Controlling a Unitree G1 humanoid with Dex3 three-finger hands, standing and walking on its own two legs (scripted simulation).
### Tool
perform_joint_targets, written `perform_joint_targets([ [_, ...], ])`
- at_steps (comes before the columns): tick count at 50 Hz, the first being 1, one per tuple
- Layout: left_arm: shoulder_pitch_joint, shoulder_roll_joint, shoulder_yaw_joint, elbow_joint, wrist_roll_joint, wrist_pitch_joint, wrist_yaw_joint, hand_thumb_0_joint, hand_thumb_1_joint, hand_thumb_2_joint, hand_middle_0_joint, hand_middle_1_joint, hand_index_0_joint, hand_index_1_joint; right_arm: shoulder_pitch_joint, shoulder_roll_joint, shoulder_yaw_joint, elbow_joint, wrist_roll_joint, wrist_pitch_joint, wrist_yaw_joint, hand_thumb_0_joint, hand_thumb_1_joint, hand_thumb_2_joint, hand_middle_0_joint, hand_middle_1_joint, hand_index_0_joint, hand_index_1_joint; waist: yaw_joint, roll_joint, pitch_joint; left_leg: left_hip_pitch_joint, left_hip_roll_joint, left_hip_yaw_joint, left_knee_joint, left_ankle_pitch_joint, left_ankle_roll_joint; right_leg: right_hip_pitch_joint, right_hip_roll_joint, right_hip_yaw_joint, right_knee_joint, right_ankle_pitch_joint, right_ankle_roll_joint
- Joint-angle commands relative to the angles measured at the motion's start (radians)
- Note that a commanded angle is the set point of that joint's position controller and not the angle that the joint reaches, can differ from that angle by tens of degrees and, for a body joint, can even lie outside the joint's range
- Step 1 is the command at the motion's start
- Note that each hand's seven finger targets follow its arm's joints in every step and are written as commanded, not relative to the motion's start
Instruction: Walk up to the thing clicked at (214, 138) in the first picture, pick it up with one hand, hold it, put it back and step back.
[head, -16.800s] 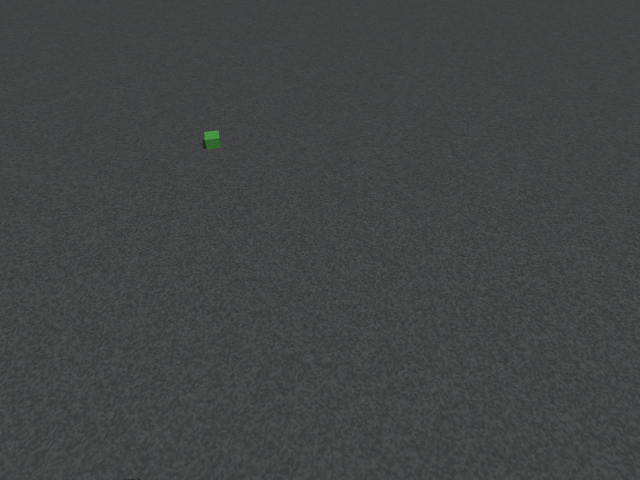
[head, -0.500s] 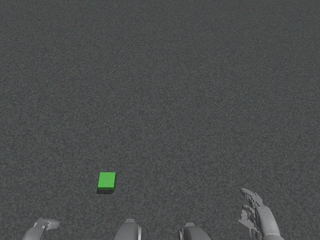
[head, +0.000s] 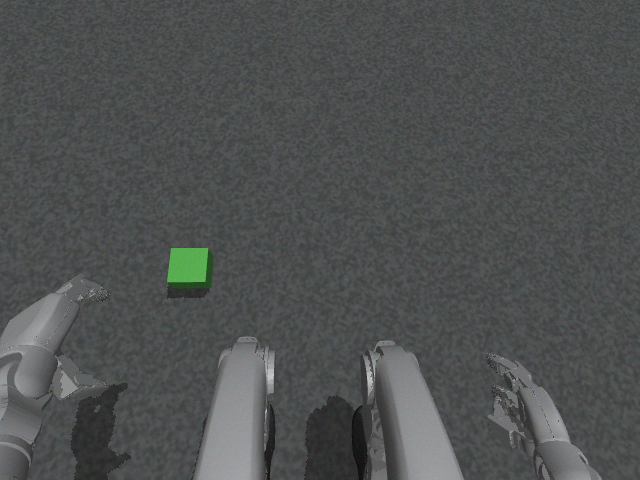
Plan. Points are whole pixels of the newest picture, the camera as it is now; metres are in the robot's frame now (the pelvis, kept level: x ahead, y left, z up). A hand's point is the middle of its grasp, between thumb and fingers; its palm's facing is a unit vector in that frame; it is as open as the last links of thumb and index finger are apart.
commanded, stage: rise first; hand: left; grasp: from above
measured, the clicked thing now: (191, 268) +0.49 +0.30 -0.47
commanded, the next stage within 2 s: none
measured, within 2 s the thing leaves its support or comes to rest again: neither
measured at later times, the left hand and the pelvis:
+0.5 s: hand (120, 299) +0.38 +0.35 -0.27, palm faces -0.46 -0.12 -0.88, open 12.4 cm; pelvis -0.04 +0.01 -0.14, yaw -5 degrees
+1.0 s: hand (139, 283) +0.42 +0.35 -0.33, palm faces -0.46 -0.04 -0.89, open 12.0 cm; pelvis -0.03 +0.01 -0.17, yaw -8 degrees
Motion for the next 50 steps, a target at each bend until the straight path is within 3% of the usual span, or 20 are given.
perform_joint_targets([
  [1,-0.213,0.35,0.097,-0.002,0.073,-0.068,0.043,0.0,-0.351,0.804,-0.332,-0.844,-0.33,-0.848,0.136,-0.161,-0.066,-0.044,-0.006,-0.016,0.006,0.0,-0.952,-0.915,0.2,0.3,0.2,0.3,0.009,0.021,-0.569,0.289,-0.017,0.048,-0.084,0.254,0.051,0.219,0.013,0.009,-0.183,0.263,-0.017],
  [2,-0.237,0.39,0.112,0.039,0.096,-0.08,0.043,0.0,-0.331,0.795,-0.337,-0.835,-0.337,-0.836,0.139,-0.166,-0.066,-0.035,-0.009,-0.01,0.008,0.0,-0.946,-0.913,0.2,0.3,0.2,0.3,0.009,-0.003,-0.579,0.241,-0.017,0.05,-0.057,0.229,0.052,0.222,0.016,0.01,-0.166,0.243,-0.015],
  [4,-0.323,0.405,0.086,0.052,0.145,-0.117,0.035,0.0,-0.345,0.808,-0.341,-0.826,-0.337,-0.831,0.144,-0.169,-0.066,-0.016,-0.015,-0.002,0.012,0.0,-0.949,-0.915,0.2,0.3,0.2,0.3,-0.003,0.012,-0.592,0.209,-0.013,0.047,-0.027,0.185,0.047,0.167,0.019,0.0,-0.125,0.202,-0.019],
  [7,-0.436,0.464,0.095,0.074,0.203,-0.179,0.049,0.0,-0.33,0.786,-0.369,-0.794,-0.366,-0.798,0.155,-0.176,-0.061,0.011,-0.027,0.01,0.016,0.0,-0.968,-0.919,0.201,0.299,0.2,0.299,-0.005,0.065,-0.602,0.181,-0.01,0.043,0.02,0.142,0.041,0.102,0.021,-0.013,-0.067,0.16,-0.023],
  [9,-0.522,0.509,0.107,0.059,0.236,-0.222,0.071,0.0,-0.322,0.795,-0.35,-0.791,-0.347,-0.795,0.165,-0.179,-0.057,0.022,-0.035,0.021,0.02,0.0,-0.947,-0.913,0.201,0.299,0.2,0.299,-0.012,0.11,-0.623,0.187,-0.006,0.037,0.038,0.118,0.037,0.048,0.024,-0.024,-0.038,0.136,-0.026],
  [14,-0.574,0.587,0.14,0.196,0.33,-0.277,0.156,0.0,-0.269,0.811,-0.315,-0.747,-0.308,-0.755,0.164,-0.189,-0.039,0.047,-0.058,0.06,0.036,0.0,-0.883,-0.897,0.201,0.3,0.2,0.3,-0.01,0.136,-0.565,0.105,-0.009,0.026,0.088,0.056,0.038,-0.051,0.03,-0.056,0.034,0.07,-0.031],
  [16,-0.592,0.567,0.12,0.228,0.364,-0.277,0.189,0.0,-0.214,0.785,-0.333,-0.705,-0.325,-0.714,0.156,-0.193,-0.032,0.05,-0.066,0.075,0.042,0.0,-0.864,-0.891,0.201,0.3,0.2,0.3,-0.02,0.154,-0.54,0.097,-0.005,0.01,0.085,0.014,0.038,-0.109,0.031,-0.073,0.062,0.043,-0.033],
  [20,-0.657,0.587,0.095,0.294,0.438,-0.26,0.241,0.0,-0.206,0.769,-0.343,-0.693,-0.336,-0.699,0.168,-0.204,-0.023,0.065,-0.075,0.102,0.048,0.0,-0.876,-0.895,0.2,0.3,0.2,0.3,-0.043,0.19,-0.531,0.1,-0.008,-0.013,0.098,0.006,0.036,-0.168,0.032,-0.1,0.113,0.053,-0.037],
  [25,-0.743,0.586,0.051,0.327,0.494,-0.245,0.272,0.0,-0.206,0.76,-0.355,-0.663,-0.345,-0.673,0.177,-0.216,-0.017,0.078,-0.09,0.126,0.055,0.0,-0.882,-0.896,0.2,0.3,0.2,0.3,-0.074,0.245,-0.513,0.104,-0.007,-0.032,0.139,0.029,0.029,-0.249,0.028,-0.112,0.17,0.08,-0.04],
  [32,-0.798,0.648,0.064,0.353,0.565,-0.26,0.311,0.0,-0.162,0.708,-0.406,-0.607,-0.396,-0.617,0.191,-0.222,0.003,0.09,-0.115,0.153,0.066,0.0,-0.893,-0.899,0.2,0.3,0.2,0.3,-0.094,0.275,-0.538,0.119,-0.004,-0.032,0.213,0.145,0.027,-0.251,0.031,-0.117,0.211,0.157,-0.037],
  [34,-0.797,0.643,0.058,0.368,0.579,-0.264,0.325,0.0,-0.165,0.708,-0.413,-0.6,-0.4,-0.613,0.186,-0.219,0.009,0.095,-0.12,0.16,0.069,0.0,-0.896,-0.9,0.2,0.3,0.2,0.3,-0.086,0.267,-0.547,0.125,-0.003,-0.026,0.232,0.177,0.031,-0.255,0.037,-0.116,0.213,0.179,-0.037],
  [35,-0.768,0.642,0.062,0.418,0.593,-0.262,0.33,0.0,-0.162,0.707,-0.411,-0.608,-0.4,-0.619,0.206,-0.22,0.009,0.108,-0.124,0.164,0.072,0.0,-0.896,-0.9,0.2,0.3,0.2,0.3,-0.102,0.268,-0.544,0.125,-0.002,-0.028,0.245,0.198,0.03,-0.258,0.041,-0.122,0.221,0.194,-0.036],
  [36,-0.812,0.651,0.066,0.375,0.591,-0.271,0.337,0.0,-0.156,0.694,-0.418,-0.607,-0.408,-0.616,0.199,-0.223,0.012,0.091,-0.129,0.164,0.075,0.0,-0.901,-0.902,0.2,0.3,0.2,0.3,-0.106,0.281,-0.557,0.124,-0.002,-0.028,0.252,0.218,0.03,-0.241,0.041,-0.124,0.229,0.211,-0.034],
  [37,-0.746,0.649,0.077,0.458,0.598,-0.261,0.342,0.0,-0.161,0.699,-0.411,-0.611,-0.402,-0.62,0.21,-0.21,0.025,0.109,-0.133,0.168,0.078,0.0,-0.9,-0.901,0.2,0.3,0.2,0.3,-0.102,0.269,-0.554,0.124,-0.002,-0.03,0.257,0.229,0.031,-0.239,0.042,-0.128,0.236,0.217,-0.033],
  [38,-0.782,0.649,0.067,0.422,0.594,-0.262,0.346,0.0,-0.153,0.688,-0.413,-0.622,-0.407,-0.627,0.208,-0.215,0.016,0.111,-0.135,0.169,0.079,0.0,-0.901,-0.901,0.2,0.3,0.2,0.3,-0.1,0.273,-0.557,0.129,0.001,-0.028,0.264,0.235,0.034,-0.248,0.044,-0.127,0.236,0.222,-0.033],
  [43,-0.828,0.671,0.073,0.45,0.604,-0.254,0.364,0.0,-0.173,0.708,-0.407,-0.614,-0.395,-0.625,0.198,-0.222,0.023,0.1,-0.147,0.168,0.084,0.0,-0.9,-0.901,0.2,0.3,0.2,0.3,-0.122,0.273,-0.538,0.079,0.003,-0.023,0.291,0.211,0.039,-0.245,0.051,-0.133,0.247,0.219,-0.029],
  [50,-0.86,0.681,0.067,0.475,0.606,-0.244,0.38,0.0,-0.208,0.731,-0.362,-0.687,-0.359,-0.689,0.177,-0.225,0.038,0.09,-0.158,0.161,0.085,0.0,-0.899,-0.9,0.2,0.3,0.2,0.3,-0.128,0.288,-0.503,0.04,0.008,-0.036,0.297,0.127,0.034,-0.289,0.054,-0.143,0.267,0.156,-0.033],
])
